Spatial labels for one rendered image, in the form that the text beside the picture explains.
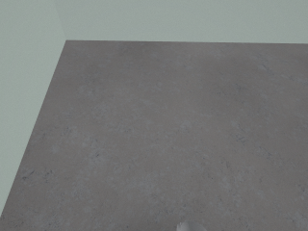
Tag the right robot thigh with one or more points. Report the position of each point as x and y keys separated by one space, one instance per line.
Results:
x=189 y=225

